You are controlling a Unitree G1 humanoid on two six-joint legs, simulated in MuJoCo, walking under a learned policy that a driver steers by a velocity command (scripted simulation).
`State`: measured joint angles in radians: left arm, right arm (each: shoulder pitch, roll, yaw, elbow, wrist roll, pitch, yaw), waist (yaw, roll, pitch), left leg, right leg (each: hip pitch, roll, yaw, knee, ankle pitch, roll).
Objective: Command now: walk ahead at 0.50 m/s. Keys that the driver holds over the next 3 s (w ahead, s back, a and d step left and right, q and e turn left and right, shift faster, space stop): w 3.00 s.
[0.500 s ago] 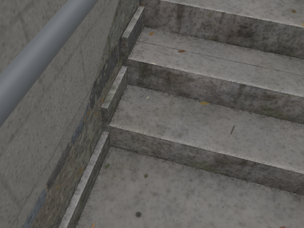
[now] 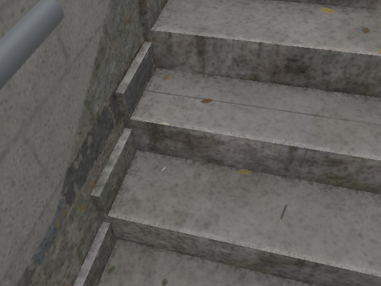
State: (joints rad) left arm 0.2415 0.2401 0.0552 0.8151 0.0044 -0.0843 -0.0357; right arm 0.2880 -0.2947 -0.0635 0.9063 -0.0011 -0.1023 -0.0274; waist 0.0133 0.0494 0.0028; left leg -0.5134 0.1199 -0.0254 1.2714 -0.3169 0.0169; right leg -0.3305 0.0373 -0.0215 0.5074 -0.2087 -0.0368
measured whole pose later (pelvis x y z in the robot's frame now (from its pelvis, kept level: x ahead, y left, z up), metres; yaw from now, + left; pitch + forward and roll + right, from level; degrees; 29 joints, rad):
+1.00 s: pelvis +0.39 -0.13 +0.00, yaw +1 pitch +3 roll +1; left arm 0.41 0.22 0.03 1.02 0.02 -0.02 0.01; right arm 0.16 -0.22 0.00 0.83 0.01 -0.06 -0.02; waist 0.04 0.05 -0.05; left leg -0.91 0.04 0.00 1.87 -0.38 -0.02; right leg -0.27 0.02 -0.05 0.51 -0.29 -0.06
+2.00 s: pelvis +0.84 -0.25 +0.26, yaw +2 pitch +2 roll +0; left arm 0.18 0.19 0.00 0.91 0.03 -0.04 -0.01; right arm 0.39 -0.21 -0.03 1.00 0.01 -0.06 0.00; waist 0.01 0.03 -0.11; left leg -0.58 -0.01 -0.13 1.65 -0.02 0.11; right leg -0.66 -0.05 -0.12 1.14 -0.52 -0.05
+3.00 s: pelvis +1.35 -0.26 +0.53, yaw +1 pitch +5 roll -4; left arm -0.13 0.01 -0.14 0.76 0.00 -0.04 -0.02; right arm 0.60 -0.10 0.01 1.13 -0.01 -0.02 -0.06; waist -0.08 0.03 -0.09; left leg -0.02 0.13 0.12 0.16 -0.22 -0.02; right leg -1.17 -0.11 -0.12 1.63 -0.37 -0.06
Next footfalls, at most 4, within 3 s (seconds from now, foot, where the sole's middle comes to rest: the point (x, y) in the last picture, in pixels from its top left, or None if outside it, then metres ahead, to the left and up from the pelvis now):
0.36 left None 0.30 0.07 -0.77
0.82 right None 0.42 -0.22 -0.77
1.28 left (224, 210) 0.68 -0.05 -0.60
1.86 right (311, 120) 0.93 -0.35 -0.43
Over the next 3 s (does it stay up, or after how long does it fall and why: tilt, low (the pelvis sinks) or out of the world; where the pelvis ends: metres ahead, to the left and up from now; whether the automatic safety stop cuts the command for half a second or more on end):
stays up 1.35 -0.26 0.53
